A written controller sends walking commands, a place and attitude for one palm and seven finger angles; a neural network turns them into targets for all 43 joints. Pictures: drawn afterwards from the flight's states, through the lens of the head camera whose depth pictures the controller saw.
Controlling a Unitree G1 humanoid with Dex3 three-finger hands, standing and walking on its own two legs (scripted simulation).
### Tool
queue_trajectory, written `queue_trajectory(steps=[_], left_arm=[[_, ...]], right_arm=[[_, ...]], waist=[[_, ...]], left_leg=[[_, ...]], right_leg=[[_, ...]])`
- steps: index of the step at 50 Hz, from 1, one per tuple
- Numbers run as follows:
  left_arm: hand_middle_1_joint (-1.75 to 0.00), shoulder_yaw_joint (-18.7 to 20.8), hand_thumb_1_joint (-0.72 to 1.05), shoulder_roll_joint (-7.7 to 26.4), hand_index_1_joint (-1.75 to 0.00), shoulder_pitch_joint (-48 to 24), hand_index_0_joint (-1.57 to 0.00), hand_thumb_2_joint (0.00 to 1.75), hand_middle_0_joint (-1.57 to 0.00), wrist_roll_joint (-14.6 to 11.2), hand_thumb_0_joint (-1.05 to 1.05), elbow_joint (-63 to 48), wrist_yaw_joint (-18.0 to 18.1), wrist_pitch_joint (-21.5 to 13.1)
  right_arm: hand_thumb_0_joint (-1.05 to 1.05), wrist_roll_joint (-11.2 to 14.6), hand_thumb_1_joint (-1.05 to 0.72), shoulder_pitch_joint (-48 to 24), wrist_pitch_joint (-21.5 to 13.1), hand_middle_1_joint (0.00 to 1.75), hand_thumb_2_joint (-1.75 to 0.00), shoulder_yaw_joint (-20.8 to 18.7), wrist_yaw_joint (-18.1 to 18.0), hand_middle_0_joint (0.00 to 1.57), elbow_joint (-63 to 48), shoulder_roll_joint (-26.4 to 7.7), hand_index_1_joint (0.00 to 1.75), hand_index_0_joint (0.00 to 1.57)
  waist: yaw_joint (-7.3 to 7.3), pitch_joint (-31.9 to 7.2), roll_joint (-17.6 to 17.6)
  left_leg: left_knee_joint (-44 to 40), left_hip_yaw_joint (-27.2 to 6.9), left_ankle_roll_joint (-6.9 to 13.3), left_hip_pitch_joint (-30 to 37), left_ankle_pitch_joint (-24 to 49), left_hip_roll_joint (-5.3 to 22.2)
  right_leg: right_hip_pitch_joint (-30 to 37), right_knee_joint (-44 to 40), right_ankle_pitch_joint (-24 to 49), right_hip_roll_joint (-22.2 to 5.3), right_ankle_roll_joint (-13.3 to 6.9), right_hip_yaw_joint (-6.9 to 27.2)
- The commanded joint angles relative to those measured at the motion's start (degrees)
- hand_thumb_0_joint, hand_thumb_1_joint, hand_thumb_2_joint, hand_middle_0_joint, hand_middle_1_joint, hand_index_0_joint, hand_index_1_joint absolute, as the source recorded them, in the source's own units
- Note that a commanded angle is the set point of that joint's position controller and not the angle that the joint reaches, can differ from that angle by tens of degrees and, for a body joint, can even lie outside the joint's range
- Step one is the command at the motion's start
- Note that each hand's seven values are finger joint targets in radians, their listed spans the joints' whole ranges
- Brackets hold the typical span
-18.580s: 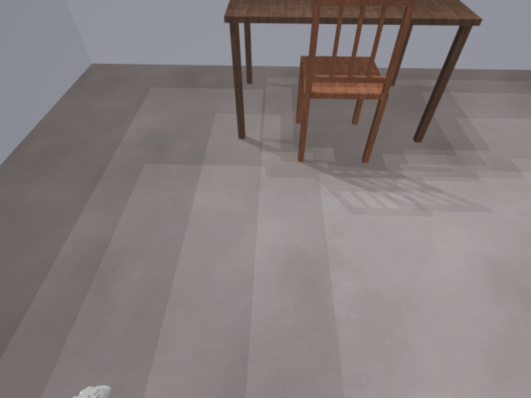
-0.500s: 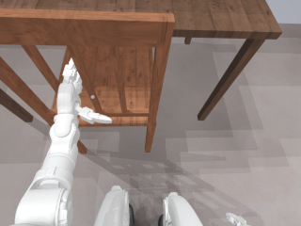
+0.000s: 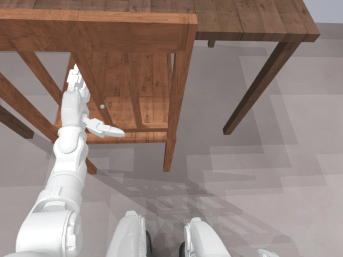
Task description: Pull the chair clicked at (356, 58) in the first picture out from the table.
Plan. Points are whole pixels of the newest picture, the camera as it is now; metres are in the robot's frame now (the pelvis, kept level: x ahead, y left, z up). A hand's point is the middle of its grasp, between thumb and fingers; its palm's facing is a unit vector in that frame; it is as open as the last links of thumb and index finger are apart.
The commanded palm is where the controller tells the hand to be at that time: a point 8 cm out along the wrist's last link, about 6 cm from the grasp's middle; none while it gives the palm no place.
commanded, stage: hook a spindle and tug to test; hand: left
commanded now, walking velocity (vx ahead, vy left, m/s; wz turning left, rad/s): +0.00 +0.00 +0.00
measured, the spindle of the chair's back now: (97, 97) +0.48 +0.16 +0.02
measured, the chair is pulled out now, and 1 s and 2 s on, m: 0.00 0.00 0.02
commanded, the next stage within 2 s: step backward, pulling the chair out in 1.58 s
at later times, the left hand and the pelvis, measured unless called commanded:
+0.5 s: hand (101, 107) +0.45 +0.15 +0.02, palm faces +0.03 -1.00 -0.02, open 14.7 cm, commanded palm +0.42 +0.19 +0.03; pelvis +0.00 +0.00 +0.00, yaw +0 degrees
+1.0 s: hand (103, 107) +0.45 +0.15 +0.03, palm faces +0.01 -1.00 -0.02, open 5.3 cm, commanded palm +0.42 +0.19 +0.03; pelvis +0.00 +0.00 +0.00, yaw +0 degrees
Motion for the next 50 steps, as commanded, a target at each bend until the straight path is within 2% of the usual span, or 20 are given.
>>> queue_trajectory(steps=[1,4,8,13,16,19,22,24,26,27,29,31,32,33,35,38,42,44,46,50], left_arm=[[-0.08,0.03,-0.5,8.25,-0.08,-21.31,-0.06,0.3,-0.06,-0.18,0.0,-9.65,0.18,-3.4],[-0.08,2.24,-0.5,10.65,-0.08,-23.26,-0.06,0.3,-0.06,-0.33,0.0,-9.79,0.61,-4.04],[-0.3,0.43,-0.5,8.58,-0.3,-22.17,-0.13,0.3,-0.13,-0.29,0.0,-11.81,0.18,-4.92],[-0.57,0.32,-0.5,8.3,-0.57,-19.17,-0.22,0.3,-0.22,-0.4,0.0,-10.57,-0.19,-3.48],[-0.74,-0.5,-0.5,7.24,-0.74,-21.83,-0.27,0.3,-0.27,-0.7,0.0,-10.27,0.05,-3.3],[-0.9,1.55,-0.5,9.82,-0.9,-22.14,-0.32,0.3,-0.32,-0.65,0.0,-10.89,0.24,-4.06],[-1.07,1.49,-0.33,9.83,-1.07,-21.38,-0.38,0.37,-0.38,-0.48,0.0,-12.3,-0.02,-4.7],[-1.18,0.28,-0.22,8.42,-1.18,-20.65,-0.41,0.42,-0.41,-0.49,0.0,-10.46,-0.35,-4.15],[-1.29,0.2,-0.11,8.32,-1.29,-21.66,-0.45,0.47,-0.45,-0.75,0.0,-10.88,-0.56,-3.98],[-1.34,0.08,-0.05,8.21,-1.34,-21.37,-0.46,0.49,-0.46,-0.81,0.0,-11.81,-0.61,-3.85],[-1.45,-0.45,0.06,7.29,-1.45,-20.1,-0.5,0.54,-0.5,-1.15,0.0,-12.15,-0.45,-3.38],[-1.45,-0.06,0.17,7.5,-1.45,-19.99,-0.5,0.59,-0.5,-1.37,0.0,-11.74,-0.24,-3.1],[-1.45,1.62,0.23,9.38,-1.45,-19.05,-0.5,0.61,-0.5,-1.14,0.0,-12.18,0.01,-3.21],[-1.45,0.07,0.28,7.54,-1.45,-19.11,-0.5,0.64,-0.5,-1.15,0.0,-12.35,0.05,-3.18],[-1.45,1.79,0.4,9.41,-1.45,-18.86,-0.5,0.68,-0.5,-1.04,0.0,-11.64,0.45,-3.39],[-1.45,0.74,0.56,8.51,-1.45,-21.16,-0.5,0.76,-0.5,-0.61,0.0,-10.7,0.63,-3.92],[-1.45,1.98,0.79,10.05,-1.45,-20.52,-0.5,0.85,-0.5,-0.36,0.0,-11.79,0.5,-4.57],[-1.45,0.3,0.9,7.49,-1.45,-18.96,-0.5,0.9,-0.5,-0.62,0.0,-11.94,0.34,-4.04],[-1.45,0.16,0.9,7.66,-1.45,-19.61,-0.5,0.9,-0.5,-0.51,0.0,-10.39,0.38,-3.41],[-1.45,-0.73,0.9,6.06,-1.45,-17.44,-0.5,0.9,-0.5,-0.68,0.0,-11.2,0.78,-2.89]], right_arm=[[0.0,0.17,-0.9,6.44,-0.9,0.3,-0.9,-3.36,-0.72,0.2,-3.55,-9.74,0.3,0.2],[0.0,-0.03,-0.9,6.05,-1.07,0.3,-0.9,-3.29,-0.96,0.2,-3.52,-9.85,0.3,0.2],[0.0,-0.12,-0.9,5.79,-1.26,0.3,-0.9,-3.37,-0.7,0.2,-3.9,-9.51,0.3,0.2],[0.0,0.17,-0.9,5.56,-0.76,0.3,-0.9,-3.39,-0.66,0.2,-4.19,-9.56,0.3,0.2],[0.0,0.23,-0.9,5.56,-0.84,0.3,-0.9,-3.28,-0.82,0.2,-4.1,-9.53,0.3,0.2],[0.0,0.06,-0.9,5.46,-1.11,0.3,-0.9,-3.18,-1.04,0.2,-4.04,-9.55,0.3,0.2],[0.0,-0.11,-0.9,5.48,-1.41,0.3,-0.9,-3.23,-0.96,0.2,-4.05,-9.45,0.3,0.2],[0.0,0.04,-0.9,5.47,-1.25,0.3,-0.9,-3.19,-0.9,0.2,-3.98,-9.33,0.3,0.2],[0.0,0.08,-0.9,5.61,-1.34,0.3,-0.9,-3.31,-0.93,0.2,-3.9,-9.57,0.3,0.2],[0.0,0.07,-0.9,5.55,-1.37,0.3,-0.9,-3.32,-0.86,0.2,-3.97,-9.59,0.3,0.2],[0.0,0.2,-0.9,5.53,-1.26,0.3,-0.9,-3.37,-0.8,0.2,-4.22,-9.49,0.3,0.2],[0.0,0.22,-0.9,5.65,-1.32,0.3,-0.9,-3.34,-0.81,0.2,-4.1,-9.55,0.3,0.2],[0.0,0.12,-0.9,5.66,-1.28,0.3,-0.9,-3.42,-0.87,0.2,-3.96,-9.71,0.3,0.2],[0.0,0.16,-0.9,5.32,-1.31,0.3,-0.9,-3.32,-0.79,0.2,-4.16,-9.4,0.3,0.2],[0.0,0.09,-0.9,5.52,-1.27,0.3,-0.9,-3.29,-0.88,0.2,-4.01,-9.55,0.3,0.2],[0.0,0.0,-0.9,5.49,-1.35,0.3,-0.9,-3.12,-0.87,0.2,-3.81,-9.45,0.3,0.2],[0.0,-0.19,-0.9,5.56,-1.42,0.3,-0.9,-3.22,-0.84,0.2,-4.07,-9.69,0.3,0.2],[0.0,-0.09,-0.9,5.48,-1.27,0.3,-0.9,-3.33,-0.55,0.2,-4.46,-9.4,0.3,0.2],[0.0,0.02,-0.9,5.87,-1.08,0.3,-0.9,-3.35,-0.66,0.2,-4.13,-9.69,0.3,0.2],[0.0,0.22,-0.9,5.47,-0.81,0.3,-0.9,-3.52,-0.54,0.2,-4.45,-9.53,0.3,0.2]], waist=[[-2.1,-25.12,1.87],[-1.59,-26.05,1.58],[-1.24,-28.98,3.6],[-1.08,-27.21,2.02],[-2.06,-25.57,1.51],[-1.43,-26.85,1.05],[-0.91,-28.98,3.86],[-1.55,-26.99,2.53],[-1.74,-27.36,2.53],[-1.21,-28.51,3.8],[-1.19,-28.16,2.77],[-1.48,-27.47,2.02],[-0.65,-27.91,2.42],[-1.14,-27.63,2.07],[-0.87,-26.46,0.53],[-1.52,-25.1,1.63],[-0.61,-28.07,3.81],[-0.51,-28.59,4.23],[-1.48,-26.58,1.91],[-0.96,-26.15,1.43]], left_leg=[[-6.61,-6.86,-1.59,29.53,17.94,-0.9],[-6.27,-6.52,-1.52,28.45,16.3,-1.12],[-6.21,-7.0,-1.85,32.06,20.09,-0.94],[-6.27,-6.59,-1.77,29.99,19.6,-1.02],[-6.25,-6.64,-1.47,29.07,17.4,-1.16],[-6.0,-6.32,-1.48,28.29,17.6,-1.27],[-5.75,-6.36,-1.72,30.47,19.49,-1.17],[-6.0,-6.37,-1.7,29.57,18.56,-1.09],[-6.01,-6.77,-1.64,30.12,18.46,-1.01],[-6.14,-6.7,-1.76,31.06,19.16,-1.05],[-6.66,-6.89,-1.84,31.35,19.56,-0.98],[-6.57,-6.83,-1.67,30.69,19.22,-1.03],[-6.54,-6.7,-1.8,30.61,19.5,-0.95],[-6.63,-6.58,-1.75,30.3,18.72,-1.1],[-6.57,-6.28,-1.61,28.3,17.56,-1.15],[-6.45,-6.48,-1.64,28.1,16.26,-1.18],[-6.58,-6.99,-2.0,31.17,18.41,-0.91],[-6.89,-7.22,-2.19,32.28,19.36,-0.84],[-6.91,-7.58,-2.0,31.22,18.81,-0.67],[-7.47,-7.48,-2.11,31.24,17.6,-0.69]], right_leg=[[2.05,-10.0,17.63,0.41,0.03,2.7],[3.04,-10.22,16.5,0.34,0.1,3.2],[2.69,-9.36,18.89,0.32,-0.16,2.74],[3.65,-9.63,19.41,0.3,-0.05,2.85],[2.51,-10.13,17.59,0.34,0.07,2.94],[4.26,-9.99,18.27,0.34,0.12,3.35],[3.81,-9.44,19.28,0.34,-0.08,3.31],[3.36,-9.82,18.64,0.43,-0.01,3.1],[2.66,-9.61,18.06,0.42,-0.05,2.97],[2.93,-9.63,18.44,0.37,-0.15,2.92],[3.44,-9.93,18.75,0.46,-0.13,2.69],[3.32,-10.05,18.6,0.52,-0.09,2.67],[3.69,-9.82,18.78,0.43,-0.11,2.77],[3.59,-10.1,18.36,0.39,0.02,2.81],[4.78,-10.33,17.91,0.46,0.07,3.11],[2.79,-10.17,16.31,0.47,0.02,3.02],[2.16,-9.33,17.03,0.49,-0.26,2.73],[2.2,-9.52,17.37,0.54,-0.34,2.4],[1.6,-9.49,17.14,0.66,-0.27,2.17],[1.71,-10.07,16.12,0.54,-0.16,2.05]])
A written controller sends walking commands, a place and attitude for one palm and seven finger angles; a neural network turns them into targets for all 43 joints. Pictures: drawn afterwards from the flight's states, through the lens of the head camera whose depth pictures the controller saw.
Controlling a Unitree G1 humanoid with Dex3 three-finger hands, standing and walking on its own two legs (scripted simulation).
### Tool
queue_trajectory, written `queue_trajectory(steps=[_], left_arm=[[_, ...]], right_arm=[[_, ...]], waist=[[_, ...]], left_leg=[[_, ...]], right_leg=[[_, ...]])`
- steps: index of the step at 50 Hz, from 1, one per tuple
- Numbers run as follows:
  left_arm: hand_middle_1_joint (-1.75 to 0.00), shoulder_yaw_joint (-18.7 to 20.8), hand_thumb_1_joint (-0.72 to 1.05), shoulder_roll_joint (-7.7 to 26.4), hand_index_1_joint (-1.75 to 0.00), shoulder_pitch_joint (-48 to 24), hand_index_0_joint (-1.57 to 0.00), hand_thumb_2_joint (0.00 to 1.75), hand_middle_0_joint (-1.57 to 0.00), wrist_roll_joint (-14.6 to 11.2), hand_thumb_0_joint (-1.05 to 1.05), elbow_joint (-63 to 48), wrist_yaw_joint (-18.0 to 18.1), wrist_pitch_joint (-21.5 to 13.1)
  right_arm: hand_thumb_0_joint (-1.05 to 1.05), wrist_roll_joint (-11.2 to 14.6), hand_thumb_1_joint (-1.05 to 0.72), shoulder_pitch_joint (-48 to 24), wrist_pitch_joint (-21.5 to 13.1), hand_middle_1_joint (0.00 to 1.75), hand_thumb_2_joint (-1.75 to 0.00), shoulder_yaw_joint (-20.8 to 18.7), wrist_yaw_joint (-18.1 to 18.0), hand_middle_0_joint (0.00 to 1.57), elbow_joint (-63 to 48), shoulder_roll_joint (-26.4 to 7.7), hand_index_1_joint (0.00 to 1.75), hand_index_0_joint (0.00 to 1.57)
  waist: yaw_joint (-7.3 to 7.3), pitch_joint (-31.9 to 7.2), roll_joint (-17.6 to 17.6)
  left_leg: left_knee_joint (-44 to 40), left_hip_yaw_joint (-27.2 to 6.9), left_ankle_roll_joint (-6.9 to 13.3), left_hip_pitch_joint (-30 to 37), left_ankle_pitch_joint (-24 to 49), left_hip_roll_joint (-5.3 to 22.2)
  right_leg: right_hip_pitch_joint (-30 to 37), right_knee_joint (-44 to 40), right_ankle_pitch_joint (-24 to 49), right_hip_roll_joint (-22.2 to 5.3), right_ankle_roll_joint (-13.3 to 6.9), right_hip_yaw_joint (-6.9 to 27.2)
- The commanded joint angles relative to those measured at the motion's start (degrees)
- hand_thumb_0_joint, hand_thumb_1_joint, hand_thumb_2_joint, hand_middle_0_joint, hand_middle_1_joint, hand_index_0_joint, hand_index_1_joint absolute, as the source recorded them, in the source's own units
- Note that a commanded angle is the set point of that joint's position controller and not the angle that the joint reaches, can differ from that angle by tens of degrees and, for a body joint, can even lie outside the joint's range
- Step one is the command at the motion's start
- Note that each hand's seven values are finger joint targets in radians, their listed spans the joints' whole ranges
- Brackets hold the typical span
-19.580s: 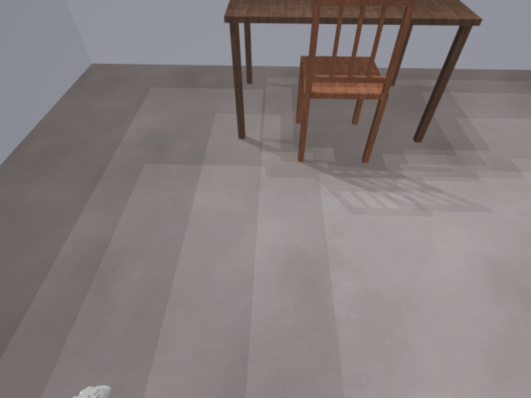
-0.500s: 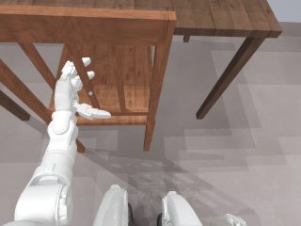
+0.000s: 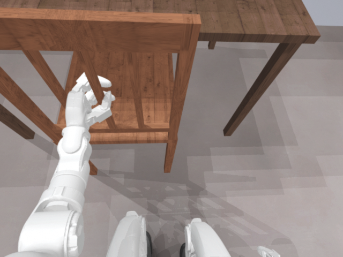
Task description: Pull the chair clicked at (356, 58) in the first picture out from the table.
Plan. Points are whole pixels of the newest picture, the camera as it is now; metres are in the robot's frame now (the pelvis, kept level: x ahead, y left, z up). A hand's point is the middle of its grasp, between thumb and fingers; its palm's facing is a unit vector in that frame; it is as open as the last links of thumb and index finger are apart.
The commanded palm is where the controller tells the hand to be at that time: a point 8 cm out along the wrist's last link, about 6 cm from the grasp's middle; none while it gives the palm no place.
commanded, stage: hook a spindle and tug to test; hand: left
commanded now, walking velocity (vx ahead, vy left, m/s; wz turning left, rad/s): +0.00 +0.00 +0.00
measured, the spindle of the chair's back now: (100, 97) +0.48 +0.16 +0.02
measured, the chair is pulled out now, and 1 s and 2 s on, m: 0.00 0.02 0.18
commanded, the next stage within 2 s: step backward, pulling the chair out in 0.58 s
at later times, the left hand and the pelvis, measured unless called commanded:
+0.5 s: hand (109, 112) +0.44 +0.14 +0.03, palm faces +0.03 -1.00 -0.02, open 5.0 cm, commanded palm +0.40 +0.18 +0.03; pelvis +0.02 -0.01 +0.01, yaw +0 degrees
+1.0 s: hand (111, 109) +0.43 +0.13 +0.05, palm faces +0.01 -0.99 -0.12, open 4.9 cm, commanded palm +0.41 +0.17 +0.05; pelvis +0.05 +0.00 +0.10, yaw -1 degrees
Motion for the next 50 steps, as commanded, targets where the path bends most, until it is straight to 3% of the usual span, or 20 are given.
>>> queue_trajectory(steps=[1,4,5,11,16,18,25,33,34,35,36,37,38,39,41,42,44,45,46,50], left_arm=[[-1.45,0.72,0.9,7.14,-1.45,-18.04,-0.5,0.9,-0.5,-0.44,0.0,-11.54,0.86,-3.62],[-1.45,1.31,0.9,7.75,-1.45,-16.66,-0.5,0.9,-0.5,0.3,0.0,-12.92,1.99,-3.93],[-1.45,-0.29,0.9,6.06,-1.45,-16.73,-0.5,0.9,-0.5,0.52,0.0,-12.98,2.12,-3.93],[-1.45,-1.84,0.9,4.56,-1.45,-13.24,-0.5,0.9,-0.5,0.78,0.0,-16.3,2.31,-3.96],[-1.45,-1.75,0.9,4.79,-1.45,-8.45,-0.5,0.9,-0.5,-0.08,0.0,-18.2,2.04,-3.04],[-1.45,-0.81,0.9,5.46,-1.45,-4.59,-0.5,0.9,-0.5,-0.42,0.0,-19.59,1.85,-2.94],[-1.45,-3.27,0.9,3.23,-1.45,-1.31,-0.5,0.9,-0.5,-1.08,0.0,-23.01,1.32,-2.59],[-1.45,-2.53,0.9,4.34,-1.45,1.42,-0.5,0.9,-0.5,-1.48,0.0,-25.93,0.8,-2.33],[-1.45,-4.73,0.9,2.32,-1.45,-0.31,-0.5,0.9,-0.5,-1.55,0.0,-26.4,0.68,-2.32],[-1.45,0.38,0.9,19.84,-1.45,-16.24,-0.5,0.9,-0.5,3.88,0.0,-40.12,6.0,3.68],[-1.45,-0.21,0.9,18.03,-1.45,-17.15,-0.5,0.9,-0.5,4.09,0.0,-40.89,8.52,7.25],[-1.45,-2.33,0.9,13.74,-1.45,-10.91,-0.5,0.9,-0.5,4.35,0.0,-34.67,9.73,10.86],[-1.45,-5.89,0.9,8.97,-1.45,-3.96,-0.5,0.9,-0.5,4.62,0.0,-25.25,9.53,14.65],[-1.45,-7.59,0.9,7.01,-1.45,-2.99,-0.5,0.9,-0.5,4.4,0.0,-21.81,9.92,16.49],[-1.45,-8.83,0.9,6.25,-1.45,-6.83,-0.5,0.9,-0.5,4.91,0.0,-17.61,10.89,17.88],[-1.45,-9.03,0.9,6.24,-1.45,-8.35,-0.5,0.9,-0.5,4.96,0.0,-14.95,10.93,18.05],[-1.45,-8.52,0.9,6.63,-1.45,-9.79,-0.5,0.9,-0.5,4.83,0.0,-9.97,10.69,17.34],[-1.45,-8.91,0.9,5.99,-1.45,-10.13,-0.5,0.9,-0.5,4.76,0.0,-7.67,10.29,16.99],[-1.45,-8.95,0.9,6.26,-1.45,-11.26,-0.5,0.9,-0.5,4.67,0.0,-7.15,9.9,16.33],[-1.45,-10.23,0.9,3.88,-1.45,-9.2,-0.5,0.9,-0.5,4.25,0.0,-2.14,8.51,15.27]], right_arm=[[0.0,0.2,-0.9,6.14,-0.78,0.3,-0.9,-3.53,-0.59,0.2,-4.4,-9.71,0.3,0.2],[0.0,0.02,-0.9,5.91,-0.62,0.3,-0.9,-3.53,-0.48,0.2,-4.71,-9.35,0.3,0.2],[0.0,0.04,-0.9,5.74,-0.55,0.3,-0.9,-3.5,-0.37,0.2,-4.79,-9.16,0.3,0.2],[0.0,0.11,-0.9,5.59,-0.37,0.3,-0.9,-3.72,0.11,0.2,-5.7,-9.08,0.3,0.2],[0.0,0.5,-0.9,5.16,-0.33,0.3,-0.9,-3.73,0.09,0.2,-6.21,-9.0,0.3,0.2],[0.0,0.59,-0.9,4.96,-0.42,0.3,-0.9,-3.74,0.1,0.2,-6.69,-8.84,0.3,0.2],[0.0,0.75,-0.9,4.33,-0.8,0.3,-0.9,-3.82,0.03,0.2,-6.98,-8.56,0.3,0.2],[0.0,0.64,-0.9,3.91,-1.37,0.3,-0.9,-3.87,-0.3,0.2,-6.79,-8.4,0.3,0.2],[0.0,0.71,-0.9,3.64,-1.51,0.3,-0.9,-3.8,-0.33,0.2,-6.7,-8.15,0.3,0.2],[0.0,3.83,-0.9,6.27,2.22,0.3,-0.9,-3.7,-2.56,0.2,-10.23,-8.43,0.3,0.2],[0.0,4.08,-0.9,7.49,2.74,0.3,-0.9,-3.58,-4.33,0.2,-11.6,-7.68,0.3,0.2],[0.0,4.24,-0.9,5.64,3.19,0.3,-0.9,-3.08,-5.36,0.2,-10.49,-7.58,0.3,0.2],[0.0,4.29,-0.9,3.47,3.77,0.3,-0.9,-2.73,-5.77,0.2,-9.44,-7.13,0.3,0.2],[0.0,4.8,-0.9,3.97,4.22,0.3,-0.9,-2.66,-6.46,0.2,-8.62,-7.41,0.3,0.2],[0.0,4.82,-0.9,5.45,4.67,0.3,-0.9,-2.63,-7.49,0.2,-6.99,-7.97,0.3,0.2],[0.0,4.76,-0.9,5.32,4.72,0.3,-0.9,-2.57,-7.82,0.2,-6.37,-8.21,0.3,0.2],[0.0,4.63,-0.9,5.04,4.58,0.3,-0.9,-2.66,-8.27,0.2,-5.18,-8.35,0.3,0.2],[0.0,4.55,-0.9,5.27,4.43,0.3,-0.9,-2.8,-8.48,0.2,-4.74,-8.37,0.3,0.2],[0.0,4.48,-0.9,4.66,4.19,0.3,-0.9,-3.16,-8.68,0.2,-4.64,-8.56,0.3,0.2],[0.0,3.57,-0.9,4.12,2.34,0.3,-0.9,-3.51,-8.46,0.2,-3.12,-8.07,0.3,0.2]], waist=[[-1.21,-25.95,1.58],[-0.37,-26.89,2.47],[-1.0,-26.04,2.13],[-0.29,-27.82,3.13],[-0.1,-26.81,-0.17],[1.09,-27.8,0.0],[0.8,-26.09,0.14],[1.34,-27.11,0.2],[0.43,-26.36,0.52],[3.12,-41.36,4.7],[2.16,-38.15,6.37],[1.89,-33.04,5.79],[1.86,-23.56,4.28],[1.93,-19.37,-0.18],[1.39,-20.01,-5.77],[1.39,-19.06,-5.73],[2.1,-18.28,-2.46],[2.24,-17.91,-1.65],[2.57,-16.98,1.79],[2.99,-12.16,8.35]], left_leg=[[-8.03,-7.85,-2.47,31.86,18.07,-0.51],[-7.88,-7.17,-2.57,31.7,18.4,-0.69],[-7.96,-7.3,-2.54,31.93,18.17,-0.61],[-7.95,-7.12,-2.61,33.57,20.8,-0.58],[-8.03,-6.17,-2.23,31.42,21.21,-0.81],[-8.16,-5.67,-2.27,31.13,22.91,-0.99],[-8.2,-5.38,-2.29,31.57,24.52,-0.89],[-7.39,-4.73,-2.19,31.52,27.19,-1.19],[-7.38,-4.82,-2.19,31.96,27.25,-1.09],[-17.49,-2.56,-1.0,49.39,24.81,0.15],[-19.48,-2.59,-0.94,52.14,26.98,-0.69],[-21.09,-3.15,-1.0,50.89,28.77,-0.31],[-25.44,-4.9,-1.47,45.48,20.72,1.06],[-26.37,-5.15,-0.75,44.5,20.18,1.56],[-27.53,-3.58,-0.55,46.93,28.46,1.82],[-29.29,-3.26,-0.71,48.32,32.85,2.24],[-31.63,-3.36,-0.87,52.21,39.69,3.57],[-32.98,-4.16,-1.0,54.54,42.51,4.65],[-34.09,-4.99,-0.9,57.31,45.81,5.67],[-38.94,-9.93,0.39,68.65,59.56,10.59]], right_leg=[[1.12,-9.89,15.92,0.6,-0.64,1.84],[2.11,-9.82,16.51,0.52,-0.6,2.22],[1.58,-10.06,16.49,0.56,-0.52,2.17],[2.67,-9.54,18.74,0.6,-0.71,2.12],[6.27,-10.31,21.5,0.68,-0.44,2.68],[8.53,-10.19,23.96,0.52,-0.42,2.88],[8.73,-10.28,26.0,0.33,-0.24,2.9],[11.21,-9.83,30.66,0.05,-0.06,3.49],[10.26,-9.98,30.58,-0.04,0.0,3.33],[33.31,-21.78,35.92,-3.9,1.03,10.54],[35.12,-24.65,42.84,-3.33,1.45,10.0],[33.84,-25.1,45.32,-3.72,1.68,9.17],[30.52,-27.26,33.22,-4.13,1.58,8.02],[31.8,-28.83,33.79,-4.19,2.77,8.67],[38.82,-31.0,50.26,-5.67,4.76,9.63],[41.32,-31.72,56.33,-6.26,5.22,9.66],[42.94,-33.17,60.07,-7.16,5.44,9.89],[42.83,-33.63,57.17,-6.93,4.8,9.08],[41.68,-34.01,52.8,-6.56,4.11,8.51],[35.44,-34.64,26.01,-3.79,2.22,6.34]])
